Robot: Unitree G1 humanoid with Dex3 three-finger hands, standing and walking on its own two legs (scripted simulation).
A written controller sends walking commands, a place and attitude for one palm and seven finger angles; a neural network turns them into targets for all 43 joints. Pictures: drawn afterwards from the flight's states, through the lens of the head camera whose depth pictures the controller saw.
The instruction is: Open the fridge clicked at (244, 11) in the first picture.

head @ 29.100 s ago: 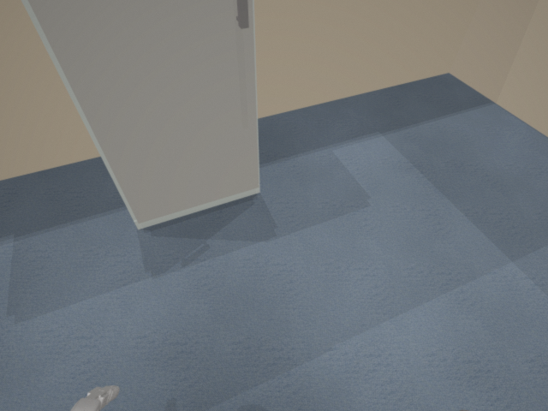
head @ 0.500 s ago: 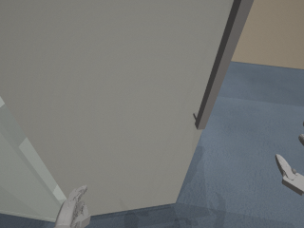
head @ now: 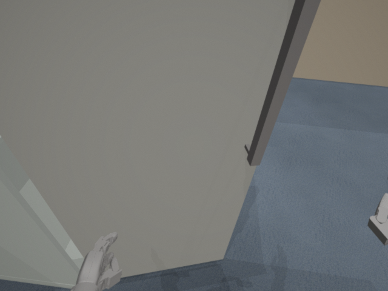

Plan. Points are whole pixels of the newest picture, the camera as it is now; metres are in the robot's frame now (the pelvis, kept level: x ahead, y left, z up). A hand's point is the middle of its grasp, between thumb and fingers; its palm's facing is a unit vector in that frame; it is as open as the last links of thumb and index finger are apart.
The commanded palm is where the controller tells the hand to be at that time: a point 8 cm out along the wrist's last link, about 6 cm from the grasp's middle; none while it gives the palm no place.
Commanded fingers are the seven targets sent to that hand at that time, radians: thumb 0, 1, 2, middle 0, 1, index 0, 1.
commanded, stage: step back with the hand held close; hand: right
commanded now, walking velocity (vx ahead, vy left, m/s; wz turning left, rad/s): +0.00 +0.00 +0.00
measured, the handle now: (270, 91) +0.41 -0.15 +0.25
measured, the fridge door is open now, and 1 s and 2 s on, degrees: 73 73 73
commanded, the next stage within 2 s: stop stepping back and stand still in 1.48 s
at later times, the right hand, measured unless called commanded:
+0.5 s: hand (385, 237) +0.16 -0.29 +0.15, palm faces +0.38 +0.79 -0.48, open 7.4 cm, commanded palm +0.10 -0.32 +0.17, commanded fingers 0.00 -0.90 -0.90 0.20 0.30 0.20 0.30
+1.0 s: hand out of the picture +0.11 -0.30 +0.16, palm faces +0.47 +0.74 -0.48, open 7.4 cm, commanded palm +0.04 -0.33 +0.17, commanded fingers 0.00 -0.90 -0.90 0.20 0.30 0.20 0.30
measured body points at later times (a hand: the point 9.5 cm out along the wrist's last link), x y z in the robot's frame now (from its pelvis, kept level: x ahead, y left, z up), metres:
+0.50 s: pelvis -0.04 -0.02 -0.01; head -0.02 -0.03 +0.44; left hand +0.14 +0.22 -0.08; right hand +0.14 -0.33 +0.18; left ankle -0.01 +0.13 -0.74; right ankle +0.00 -0.12 -0.74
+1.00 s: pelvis -0.09 -0.03 -0.02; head -0.07 -0.05 +0.43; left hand +0.08 +0.20 -0.09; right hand +0.08 -0.34 +0.18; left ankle -0.05 +0.12 -0.74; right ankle +0.00 -0.12 -0.74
